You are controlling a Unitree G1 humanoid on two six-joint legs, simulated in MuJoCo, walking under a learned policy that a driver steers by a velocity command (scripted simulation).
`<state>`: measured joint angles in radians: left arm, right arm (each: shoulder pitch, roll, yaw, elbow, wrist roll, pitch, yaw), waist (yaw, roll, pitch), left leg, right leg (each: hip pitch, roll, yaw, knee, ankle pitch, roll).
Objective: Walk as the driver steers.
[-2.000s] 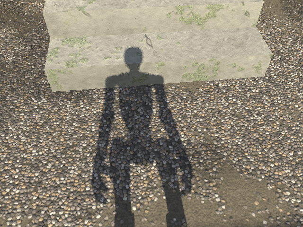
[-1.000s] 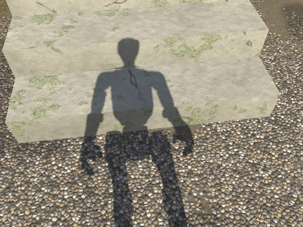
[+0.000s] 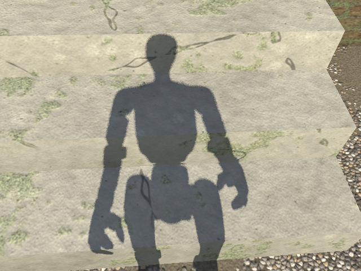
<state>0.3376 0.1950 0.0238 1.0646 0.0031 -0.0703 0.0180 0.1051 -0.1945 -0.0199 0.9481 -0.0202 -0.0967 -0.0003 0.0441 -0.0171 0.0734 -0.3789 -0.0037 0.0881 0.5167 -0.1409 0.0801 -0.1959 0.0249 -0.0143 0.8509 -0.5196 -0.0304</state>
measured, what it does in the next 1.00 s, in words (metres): steps on the spot: right foot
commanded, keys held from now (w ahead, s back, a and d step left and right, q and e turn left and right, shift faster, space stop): no key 1.00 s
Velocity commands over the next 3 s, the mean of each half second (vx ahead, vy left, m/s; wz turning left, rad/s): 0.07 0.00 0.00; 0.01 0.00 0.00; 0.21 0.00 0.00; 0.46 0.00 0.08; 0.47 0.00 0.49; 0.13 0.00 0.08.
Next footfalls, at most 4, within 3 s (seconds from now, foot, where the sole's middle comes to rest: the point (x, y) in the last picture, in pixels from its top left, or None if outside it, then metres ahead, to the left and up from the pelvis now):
0.26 right None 0.08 -0.13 -0.77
1.84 right None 0.38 -0.11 -0.77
2.32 left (161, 213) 0.58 0.10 -0.59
2.84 right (176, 112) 0.88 0.07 -0.41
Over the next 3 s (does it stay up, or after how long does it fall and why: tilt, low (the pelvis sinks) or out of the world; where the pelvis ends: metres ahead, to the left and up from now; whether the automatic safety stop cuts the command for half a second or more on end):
stays up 0.75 0.06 0.30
